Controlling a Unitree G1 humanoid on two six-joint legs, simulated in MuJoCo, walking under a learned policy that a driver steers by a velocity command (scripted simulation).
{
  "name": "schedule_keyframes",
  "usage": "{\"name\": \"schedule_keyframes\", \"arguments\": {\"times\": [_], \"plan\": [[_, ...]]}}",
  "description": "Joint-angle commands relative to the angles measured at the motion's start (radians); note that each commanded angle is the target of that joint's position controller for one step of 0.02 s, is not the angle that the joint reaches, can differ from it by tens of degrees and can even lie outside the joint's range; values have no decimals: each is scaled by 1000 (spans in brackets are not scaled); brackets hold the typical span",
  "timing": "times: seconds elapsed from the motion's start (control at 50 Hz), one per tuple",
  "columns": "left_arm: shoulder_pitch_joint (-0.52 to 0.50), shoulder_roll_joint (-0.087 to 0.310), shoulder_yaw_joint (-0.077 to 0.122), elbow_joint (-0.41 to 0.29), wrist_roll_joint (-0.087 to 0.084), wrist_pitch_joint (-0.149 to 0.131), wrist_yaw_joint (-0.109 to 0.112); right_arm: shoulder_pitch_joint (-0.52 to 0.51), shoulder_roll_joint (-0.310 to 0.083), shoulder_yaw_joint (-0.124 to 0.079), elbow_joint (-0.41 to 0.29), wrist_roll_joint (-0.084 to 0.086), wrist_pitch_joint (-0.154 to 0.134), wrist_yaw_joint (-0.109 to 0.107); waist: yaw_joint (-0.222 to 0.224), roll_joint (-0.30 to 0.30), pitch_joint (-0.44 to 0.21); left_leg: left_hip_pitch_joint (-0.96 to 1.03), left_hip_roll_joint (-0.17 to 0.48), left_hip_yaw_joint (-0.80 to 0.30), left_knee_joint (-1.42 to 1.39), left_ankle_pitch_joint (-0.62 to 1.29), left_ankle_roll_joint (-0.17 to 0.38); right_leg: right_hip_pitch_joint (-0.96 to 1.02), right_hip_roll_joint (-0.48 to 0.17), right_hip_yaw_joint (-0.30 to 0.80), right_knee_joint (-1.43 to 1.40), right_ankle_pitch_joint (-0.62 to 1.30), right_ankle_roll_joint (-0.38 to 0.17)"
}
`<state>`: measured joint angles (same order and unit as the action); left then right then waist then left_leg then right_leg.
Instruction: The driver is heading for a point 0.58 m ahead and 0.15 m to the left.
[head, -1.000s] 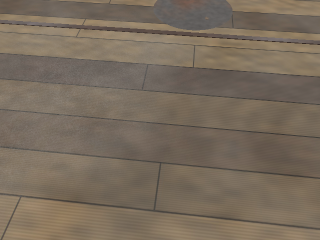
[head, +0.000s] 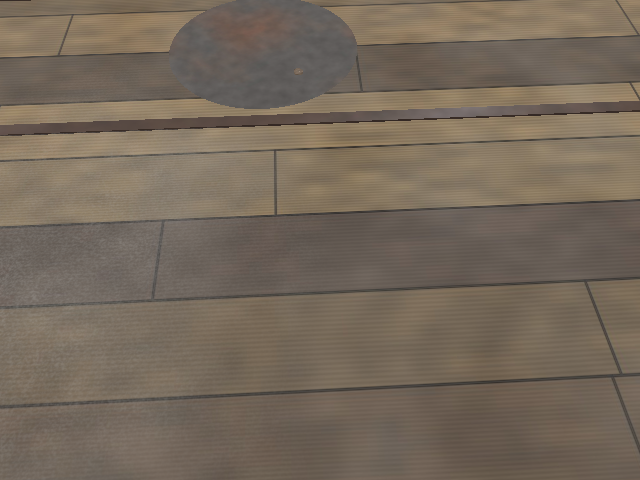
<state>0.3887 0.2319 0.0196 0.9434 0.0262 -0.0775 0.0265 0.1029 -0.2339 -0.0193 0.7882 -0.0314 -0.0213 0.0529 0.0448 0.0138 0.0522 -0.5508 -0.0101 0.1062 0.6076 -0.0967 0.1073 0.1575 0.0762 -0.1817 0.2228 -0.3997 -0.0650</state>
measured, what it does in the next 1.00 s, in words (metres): walks ahead, turning left: left foot, then right foot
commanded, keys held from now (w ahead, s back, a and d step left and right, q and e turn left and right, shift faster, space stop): w+q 0.64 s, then no key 0.36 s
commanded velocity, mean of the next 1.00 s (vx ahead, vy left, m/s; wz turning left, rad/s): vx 0.41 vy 0.00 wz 0.46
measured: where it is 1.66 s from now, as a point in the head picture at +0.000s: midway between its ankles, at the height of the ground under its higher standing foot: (310, 424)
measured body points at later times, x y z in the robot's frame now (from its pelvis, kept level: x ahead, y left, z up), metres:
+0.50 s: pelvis +0.29 +0.01 +0.01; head +0.33 +0.02 +0.46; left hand +0.45 +0.28 -0.08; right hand +0.34 -0.28 -0.12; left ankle +0.14 +0.06 -0.72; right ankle +0.46 -0.08 -0.71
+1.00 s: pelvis +0.50 +0.07 +0.00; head +0.52 +0.10 +0.45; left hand +0.37 +0.31 -0.14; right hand +0.77 -0.04 -0.10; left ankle +0.53 +0.19 -0.73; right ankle +0.48 -0.07 -0.71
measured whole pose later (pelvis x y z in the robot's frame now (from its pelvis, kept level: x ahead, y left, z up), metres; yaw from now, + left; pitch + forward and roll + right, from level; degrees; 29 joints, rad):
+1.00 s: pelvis +0.50 +0.07 +0.00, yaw +28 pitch +1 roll -2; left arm 0.36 0.25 0.02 0.87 0.00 -0.04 0.00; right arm 0.09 -0.23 0.00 0.75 -0.04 -0.04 0.02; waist 0.06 0.01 0.05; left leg -0.40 -0.03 0.00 0.52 -0.15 0.07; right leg -0.17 -0.01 -0.09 0.63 -0.47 -0.01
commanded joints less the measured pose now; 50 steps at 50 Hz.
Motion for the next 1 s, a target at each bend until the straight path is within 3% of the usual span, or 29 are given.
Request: {"name": "schedule_keyframes", "arguments": {"times": [0.02, 0.04, 0.06, 0.08, 0.1, 0.12, 0.14, 0.16, 0.2, 0.24, 0.32, 0.42, 0.46, 0.5, 0.52, 0.54, 0.56, 0.58, 0.6, 0.62, 0.66, 0.72, 0.8, 0.86, 0.92, 0.94, 0.96, 0.98, 1.0], "plan": [[-2, 199, 40, -39, 10, 9, 18, 224, -130, -44, 3, -9, -18, -13, -136, -116, -136, 275, -96, 24, -63, -121, 83, -42, -303, 7, 470, 1296, -23], [-40, 201, 38, -65, 2, 8, 13, 378, -184, -69, 42, -23, -22, -25, -223, -58, -215, 517, -14, -105, -135, -131, 143, -227, -271, -13, 746, 1027, -16], [18, 86, 15, -122, -11, -4, -12, 385, -306, -104, 35, -23, -13, -41, -147, 188, -299, 846, 295, -596, -137, -74, 299, -669, -82, -4, 1139, 115, 34], [-61, 147, 28, -148, -2, -14, -18, 369, -294, -106, 31, 24, -6, -36, -170, 96, -350, 898, 352, -878, -266, -41, 370, -854, -8, 207, 1287, -111, 34], [-156, 143, 24, -185, 1, -28, -24, 332, -272, -102, 37, 37, -6, -41, -158, 15, -188, 766, 314, -724, -288, 57, 326, -910, -81, 265, 1217, -5, 30], [-144, 135, 18, -191, -7, -38, -27, 275, -219, -91, 37, 32, -4, -46, -108, -19, -107, 635, 290, -636, -324, 49, 295, -890, -117, 249, 1132, 51, 37], [-133, 139, 20, -178, -1, -30, -27, 220, -175, -80, 28, 28, -6, -49, -63, -55, -41, 516, 234, -549, -349, 97, 245, -839, -149, 242, 1047, 64, 48], [-118, 136, 19, -181, 14, -9, -28, 189, -152, -71, 24, 30, -12, -53, -32, -40, -26, 432, 186, -483, -366, 158, 219, -776, -160, 238, 994, 66, 68], [-101, 115, 15, -183, 29, 27, -33, 196, -157, -69, 25, 32, -30, -48, -11, -20, -39, 367, 132, -410, -372, 261, 200, -718, -164, 213, 910, 75, 95], [-143, 99, 10, -209, 27, 40, -39, 218, -193, -79, 29, 31, -39, -47, -15, 6, -39, 329, 101, -384, -389, 263, 188, -721, -164, 187, 819, 139, 115], [-322, 97, 4, -273, 18, 41, -43, 291, -196, -85, 38, 32, -34, -46, -85, 47, -16, 367, 68, -392, -384, 222, 135, -771, -152, 176, 594, 312, 132], [-451, 112, -3, -326, 5, 24, -47, 360, -213, -92, 39, 18, -26, -55, -141, 60, -27, 498, 98, -457, -303, 310, 114, -768, -104, 188, 421, 353, 111], [-417, 136, 3, -326, 2, 15, -44, 329, -226, -96, 24, 14, -27, -63, -110, 64, -32, 501, 115, -493, -262, 324, 85, -673, -87, 209, 344, 312, 89], [-258, 179, 21, -278, 1, 5, -32, 271, -241, -98, 6, 12, -33, -60, -31, 56, -87, 449, 87, -493, -132, 443, 44, -434, -41, 192, 282, 235, 56], [-126, 209, 34, -251, 9, -10, -19, 259, -228, -93, 2, 22, -42, -51, 41, 13, -156, 377, 30, -455, 60, 401, 19, -235, -95, 239, 221, 251, 23], [43, 286, 53, -243, 30, -15, 0, 267, -146, -69, -29, 33, -53, -46, 96, -114, -315, 269, -33, -354, 339, 121, -2, -11, -339, 477, 187, 14, -26], [-4, 360, 71, -251, 36, 3, 1, 384, -96, -58, -61, 50, -47, -46, 3, -350, -363, -21, -169, -246, 546, -488, -26, 122, -538, 937, 48, -67, -130], [-36, 276, 63, -251, 17, 16, -5, 350, -176, -66, -25, 7, -31, -53, -2, -171, -244, -104, -63, -244, 628, -426, -22, 23, -504, 926, 64, -120, -141], [-96, 203, 49, -260, 11, 18, -6, 294, -178, -67, -30, 5, -25, -46, -10, -107, -160, -117, -34, -223, 637, -331, -26, -86, -470, 810, 38, -174, -139], [-142, 150, 36, -260, 10, 17, -11, 249, -172, -65, -31, 4, -20, -37, -20, -56, -83, -93, 3, -210, 596, -271, -36, -191, -408, 656, 8, -53, -114], [-134, 128, 27, -234, 8, 4, -11, 230, -145, -62, -35, -6, -2, -18, -40, -121, -28, -41, 28, -192, 544, -245, -57, -289, -334, 456, -7, 256, -87], [-79, 143, 32, -193, -8, -28, -26, 225, -101, -52, -49, -5, 12, -16, -65, -122, -65, -11, -8, -185, 496, -238, -80, -287, -337, 320, 44, 826, -119], [-115, 145, 31, -179, -11, -17, -32, 129, -68, -25, -75, 1, 10, -5, -64, -152, -75, 67, -12, -128, 225, -89, -97, -325, -274, 159, 49, 932, -95], [-67, 156, 34, -147, -17, -2, -33, 57, -67, -12, -83, -1, 7, -5, -31, -152, -88, 166, -27, -81, 67, -9, -91, -317, -261, 133, 84, 918, -75], [-56, 178, 43, -125, -26, 10, -28, 78, -84, -12, -72, -7, -4, -18, -50, -139, -90, 263, -17, -96, -82, 18, -54, -294, -286, 175, 179, 819, -54], [-50, 173, 42, -118, -28, 15, -25, 126, -95, -15, -46, -16, -15, -25, -72, -91, -106, 348, -26, -97, -170, 81, -39, -301, -256, 164, 265, 756, -33], [-2, 155, 36, -115, -24, 15, -24, 167, -142, -24, -33, -29, -28, -32, -78, -4, -149, 467, 55, -168, -194, 316, -18, -348, -209, 133, 378, 612, 1], [73, 90, 17, -141, -15, 18, -22, 229, -200, -31, -40, -36, -34, -40, -59, 168, -257, 666, 328, -415, -119, 822, 59, -493, -145, 83, 580, 76, 36], [154, 45, 3, -106, -31, 49, -14, 235, -176, -25, -40, 12, -23, -54, -54, 197, -376, 705, 437, -522, -102, 971, 211, -522, -78, 154, 723, -298, 48]]}}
